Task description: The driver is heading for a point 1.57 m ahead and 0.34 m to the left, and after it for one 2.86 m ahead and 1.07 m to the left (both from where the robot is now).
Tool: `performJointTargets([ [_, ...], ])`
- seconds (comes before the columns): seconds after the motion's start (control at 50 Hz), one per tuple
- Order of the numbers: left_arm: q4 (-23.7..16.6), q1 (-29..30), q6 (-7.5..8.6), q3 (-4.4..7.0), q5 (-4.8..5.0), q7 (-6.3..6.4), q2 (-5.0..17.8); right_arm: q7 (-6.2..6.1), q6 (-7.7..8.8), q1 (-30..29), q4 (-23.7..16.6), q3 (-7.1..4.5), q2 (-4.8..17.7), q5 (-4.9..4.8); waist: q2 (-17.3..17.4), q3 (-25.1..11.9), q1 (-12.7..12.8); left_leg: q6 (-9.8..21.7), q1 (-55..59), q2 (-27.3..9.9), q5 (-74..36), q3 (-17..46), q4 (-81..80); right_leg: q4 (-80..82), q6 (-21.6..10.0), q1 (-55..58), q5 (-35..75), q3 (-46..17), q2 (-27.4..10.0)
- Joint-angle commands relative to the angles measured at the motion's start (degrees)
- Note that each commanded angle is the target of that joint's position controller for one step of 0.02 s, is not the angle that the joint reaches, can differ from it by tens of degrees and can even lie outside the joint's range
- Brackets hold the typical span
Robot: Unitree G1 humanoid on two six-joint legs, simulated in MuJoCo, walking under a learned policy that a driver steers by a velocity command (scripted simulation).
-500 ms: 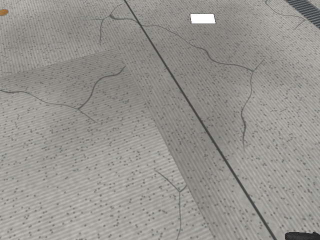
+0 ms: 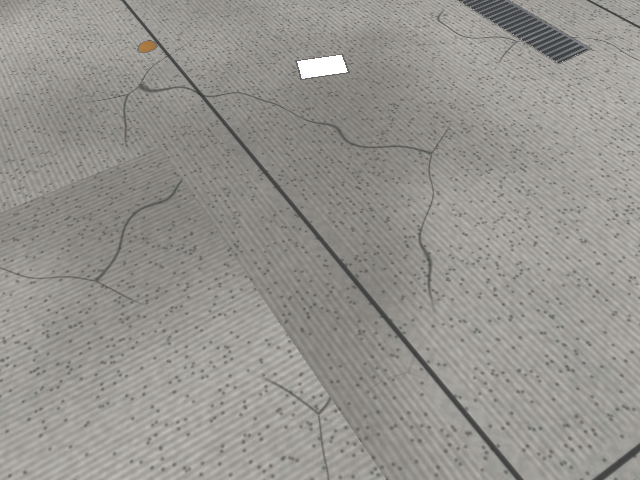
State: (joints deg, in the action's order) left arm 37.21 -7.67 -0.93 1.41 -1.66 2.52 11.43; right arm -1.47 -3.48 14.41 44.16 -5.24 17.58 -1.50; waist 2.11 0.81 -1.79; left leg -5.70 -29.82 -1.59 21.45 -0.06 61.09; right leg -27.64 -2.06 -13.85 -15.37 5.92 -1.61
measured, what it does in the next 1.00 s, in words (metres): walks ahead: left foot, then right foot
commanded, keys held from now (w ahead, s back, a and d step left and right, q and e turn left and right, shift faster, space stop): q+shift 0.40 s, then shift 0.08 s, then w+shift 0.06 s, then w+e+shift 0.46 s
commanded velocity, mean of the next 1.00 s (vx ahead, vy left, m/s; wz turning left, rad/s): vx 0.31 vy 0.00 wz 0.23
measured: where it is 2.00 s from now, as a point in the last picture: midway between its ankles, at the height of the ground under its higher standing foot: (306, 253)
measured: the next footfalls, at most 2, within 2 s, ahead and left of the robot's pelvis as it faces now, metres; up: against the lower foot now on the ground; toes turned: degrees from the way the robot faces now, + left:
left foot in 0.22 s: +0.01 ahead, +0.14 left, +0.00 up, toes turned +17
right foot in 0.78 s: +0.18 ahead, -0.03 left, +0.00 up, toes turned +21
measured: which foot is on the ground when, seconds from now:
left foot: up 0.00-0.20, down 0.22-0.80, up 0.82-1.00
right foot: down 0.00-0.22, up 0.24-0.76, down 0.78-1.00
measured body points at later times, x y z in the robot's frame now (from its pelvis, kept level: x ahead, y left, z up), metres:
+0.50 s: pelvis +0.00 +0.05 +0.00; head +0.04 +0.10 +0.45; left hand +0.05 +0.39 -0.10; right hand +0.27 -0.15 -0.07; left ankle -0.03 +0.13 -0.74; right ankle +0.10 -0.09 -0.67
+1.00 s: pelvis +0.22 +0.05 +0.00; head +0.25 +0.03 +0.45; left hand +0.11 +0.31 -0.11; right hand +0.47 -0.13 -0.09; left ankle +0.24 +0.22 -0.67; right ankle +0.14 -0.05 -0.74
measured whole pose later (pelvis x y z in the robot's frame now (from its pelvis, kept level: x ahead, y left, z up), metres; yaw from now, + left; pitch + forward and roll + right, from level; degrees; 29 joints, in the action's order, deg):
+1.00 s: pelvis +0.22 +0.05 +0.00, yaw +13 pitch +4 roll +1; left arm 47.6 -30.9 2.9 2.9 -0.5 -1.4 14.7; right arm 2.8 2.2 8.8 35.7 -1.0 17.0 3.6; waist 2.5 -2.0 4.8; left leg -2.0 -36.1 -2.3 12.6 1.4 55.8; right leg -18.5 -6.1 -3.2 -18.2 -7.8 5.3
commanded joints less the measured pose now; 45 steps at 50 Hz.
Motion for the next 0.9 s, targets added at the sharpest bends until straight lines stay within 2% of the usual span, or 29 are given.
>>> performJointTargets([
  [0.02, -2.53, -0.69, 0.08, 3.90, 0.14, 1.21, 10.97, 0.77, 0.56, -6.39, -7.72, -0.10, 2.88, 0.11, -9.42, -2.99, 4.02, -0.56, -5.48, -3.26, 0.93, 0.16, -4.41, 8.51, -11.12, 9.64, 18.70, -9.18, -17.65],
  [0.12, -1.98, 0.67, 0.02, 5.44, 1.11, 0.16, 13.17, 2.46, 0.02, -5.28, -10.45, -0.19, 2.95, 0.08, -9.79, -3.98, 3.42, 2.23, 1.47, -3.03, 2.58, -4.21, -13.31, 6.27, -10.89, 8.69, 25.71, -5.13, -19.51],
  [0.16, -1.78, 1.41, 0.28, 5.93, 1.97, -0.29, 13.73, 3.01, -0.50, -4.65, -11.31, -0.53, 3.14, -0.08, -10.00, -4.44, 2.64, 3.98, 4.17, -2.51, 1.46, -5.42, -18.09, 4.02, -9.18, 9.09, 26.93, -3.45, -20.15],
  [0.2, -1.06, 2.14, 0.36, 6.18, 3.06, -0.76, 13.34, 3.11, -0.97, -1.81, -11.07, -1.21, 3.31, -0.17, -8.76, -5.32, 0.33, 6.62, 11.64, -0.33, -6.00, -7.19, -28.12, -2.14, -4.92, 6.60, 24.22, 0.88, -18.69],
  [0.22, 0.50, -0.93, 0.48, 6.05, 3.00, -1.25, 11.75, 2.25, -0.84, 1.50, -10.22, -2.33, 5.59, 0.14, -3.81, -6.18, -0.58, 9.18, 19.03, 0.76, -15.20, -4.08, -34.17, -9.96, -1.06, 2.12, 18.00, 4.23, -14.98],
  [0.24, -1.44, 0.51, 0.78, 5.42, 0.99, -1.47, 9.27, 0.92, -0.33, 5.47, -10.68, -4.81, 14.15, 0.43, 12.40, -6.58, -1.28, 15.67, 31.17, -11.30, -42.73, 15.36, -37.10, -28.98, 4.89, -15.26, -3.52, 8.40, -7.50],
  [0.26, -5.73, 6.90, 1.18, 4.48, -0.20, -1.12, 7.73, 1.35, 1.23, 4.80, -12.29, -4.78, 17.16, 2.66, 18.42, -9.96, -2.04, 28.11, 33.06, -20.67, -48.57, 33.97, -38.83, -41.84, 7.77, -28.69, -25.65, -1.67, 1.69],
  [0.28, -5.34, 9.41, 1.25, 5.18, 0.37, -1.00, 10.48, 2.00, 2.69, 4.23, -12.45, -4.08, 14.15, 2.74, 8.36, -11.56, -4.09, 28.20, 33.72, -19.91, -42.14, 30.08, -40.47, -46.85, 7.00, -30.76, -24.37, -8.80, 0.76],
  [0.3, -5.37, 9.84, 1.47, 5.17, 1.31, -0.81, 10.29, 1.64, 3.54, 2.18, -12.02, -3.54, 12.92, 1.98, 5.84, -8.83, -2.11, 24.99, 31.78, -16.66, -37.34, 25.89, -40.49, -46.21, 5.62, -31.44, -19.05, -10.42, 0.41],
  [0.32, -4.20, 8.18, 1.54, 5.41, 1.14, -0.28, 10.62, 1.08, 3.54, -1.40, -12.37, -3.19, 11.48, 0.62, 1.83, -6.78, 0.14, 21.71, 29.70, -13.57, -34.32, 22.34, -40.03, -43.12, 5.24, -31.69, -13.63, -11.08, -0.48],
  [0.34, -3.82, 6.99, 1.50, 5.81, 0.61, 0.18, 11.84, 0.46, 3.09, -4.67, -13.12, -2.58, 9.96, -0.35, 2.04, -5.94, 1.70, 19.92, 27.26, -12.02, -33.70, 20.52, -40.08, -40.17, 5.26, -30.28, -9.76, -11.41, -0.72],
  [0.4, -2.27, 4.08, 1.76, 5.43, 0.83, -0.32, 10.18, -0.59, 2.23, -5.86, -14.11, -2.37, 9.85, 0.31, 2.76, -7.94, 2.95, 18.86, 24.26, -8.63, -35.41, 18.82, -39.58, -35.70, 6.47, -24.65, -4.01, -10.96, 2.21],
  [0.48, -1.01, 3.90, 1.40, 4.52, 1.35, -0.61, 8.99, -1.15, 1.81, -5.28, -13.72, -2.01, 9.69, 0.62, 4.37, -8.49, 1.47, 17.88, 22.96, -7.78, -31.50, 17.98, -38.09, -25.16, 7.89, -20.23, -0.85, -10.19, 2.43],
  [0.5, -0.83, 3.53, 1.47, 4.33, 1.58, -1.05, 9.08, -1.06, 1.80, -3.98, -13.20, -1.82, 9.27, 0.40, 4.83, -9.51, 0.72, 17.94, 21.99, -7.17, -17.14, 18.81, -40.01, -22.86, 7.61, -18.72, 0.06, -9.71, 2.24],
  [0.52, -1.11, 4.01, 1.79, 4.26, 2.07, -1.72, 9.45, -0.68, 2.08, -2.89, -12.93, -1.60, 9.22, 0.25, 6.41, -8.76, -0.32, 18.29, 20.69, -7.22, -0.16, 21.19, -42.62, -20.54, 7.04, -18.10, 0.33, -9.36, 1.88],
  [0.54, -1.73, 4.91, 2.30, 4.34, 2.51, -2.32, 10.09, -0.21, 2.52, -2.61, -12.75, -1.40, 9.68, 0.37, 8.54, -6.74, -0.93, 18.76, 19.24, -8.08, 9.37, 24.17, -44.82, -18.21, 6.39, -18.40, -0.27, -9.02, 1.72],
  [0.56, -1.69, 4.64, 2.97, 4.30, 2.79, -2.87, 10.59, 0.16, 3.04, -2.45, -12.21, -0.92, 9.27, 0.77, 9.78, -5.47, -1.10, 18.86, 19.36, -9.44, 12.86, 25.27, -46.02, -16.73, 5.65, -18.52, -0.48, -8.43, 0.94],
  [0.6, -1.85, 5.30, 4.44, 4.17, 3.22, -3.53, 11.25, 0.76, 4.28, -1.40, -11.49, -0.47, 9.24, 1.29, 9.54, -2.69, -2.23, 18.76, 19.54, -11.01, 14.33, 25.66, -46.83, -14.15, 3.72, -18.64, -0.74, -7.31, -0.39],
  [0.7, -2.19, 3.57, 6.35, 3.04, 4.17, -4.72, 10.31, 1.44, 6.58, -0.21, -10.22, -0.20, 9.35, 0.94, 7.46, 1.59, -2.35, 18.21, 22.41, -13.76, 13.93, 22.11, -48.20, -11.26, -1.48, -20.23, -4.22, -5.25, -2.15],
  [0.72, -1.00, 1.31, 3.86, 2.76, -1.20, -6.04, 10.08, 2.19, 6.13, 0.91, -9.70, -0.43, 10.42, 5.34, 7.26, 0.18, -1.20, 16.24, 18.92, -10.84, 17.19, 17.33, -49.79, -7.76, -1.99, -12.18, -6.40, -1.85, 1.29],
  [0.74, -0.06, -2.41, 2.96, 2.97, -1.00, -6.42, 9.82, 2.39, 6.06, -2.02, -9.95, -0.48, 10.06, 5.23, 6.50, 1.33, 1.80, 14.92, 13.98, -9.48, 17.42, 13.62, -48.63, -5.48, -2.81, -4.76, -2.63, 0.60, 2.43],
  [0.76, 2.15, -8.33, 2.78, 3.28, -0.40, -6.34, 10.45, 2.22, 6.05, -3.57, -10.18, -0.17, 8.97, 4.93, 3.27, 1.14, 4.99, 13.78, 8.80, -7.67, 17.11, 9.66, -43.79, -4.08, -3.35, 3.50, -3.33, 1.65, 4.18],
  [0.78, 5.60, -17.69, 3.14, 4.07, -0.07, -6.03, 12.38, 1.87, 6.25, -5.11, -10.63, 0.52, 6.71, 5.57, -3.78, 0.39, 9.01, 12.48, 3.25, -4.04, 8.47, 3.64, -30.33, -2.44, -4.26, 12.59, -8.07, -2.80, 3.96],
  [0.8, 7.31, -28.02, 3.90, 5.11, -0.60, -5.39, 17.42, 1.69, 6.91, -8.99, -13.08, 1.96, 2.17, 5.87, -18.01, -1.27, 13.26, 9.48, -7.53, 0.82, -0.21, -4.25, -5.20, 8.02, -7.72, 19.49, -24.49, -26.26, -8.92],
  [0.82, 5.52, -24.54, 3.89, 5.24, -0.18, -5.60, 20.17, 2.24, 7.69, -10.56, -17.38, 2.60, 0.75, 5.12, -25.33, 0.89, 9.55, 7.78, -25.10, 8.38, 7.56, 0.75, 3.34, 21.96, -13.44, 22.61, -34.20, -57.93, -15.13],
  [0.84, 3.74, -19.11, 3.84, 5.27, -0.28, -5.31, 18.29, 2.64, 8.23, -11.03, -16.31, 2.27, 3.58, 5.49, -12.97, 3.23, 7.62, 7.74, -28.75, 2.42, 1.86, 5.23, 8.08, 20.38, -15.27, 22.25, -34.32, -55.45, -17.17],
  [0.86, 3.44, -17.98, 4.02, 5.20, 0.09, -4.91, 17.05, 3.20, 8.72, -12.04, -15.29, 1.89, 5.33, 5.41, -6.40, 2.49, 7.38, 7.19, -26.55, 0.09, -3.29, 5.22, 7.53, 17.20, -14.73, 20.18, -27.30, -47.46, -14.81],
  [0.88, 4.14, -18.56, 4.09, 5.04, 0.38, -4.52, 16.29, 3.47, 8.84, -10.78, -14.30, 1.98, 5.31, 5.39, -4.09, 2.13, 6.33, 6.44, -23.07, -1.14, -4.89, 4.60, 4.87, 17.01, -13.62, 17.66, -22.57, -41.33, -11.95],
  [0.9, 4.61, -18.69, 4.32, 4.56, 0.97, -4.03, 15.12, 3.79, 8.42, -10.39, -13.92, 2.16, 5.02, 5.79, -4.14, 2.65, 5.53, 5.48, -20.01, -1.88, -5.77, 4.04, 1.69, 18.28, -12.53, 14.84, -18.96, -37.53, -9.43],
])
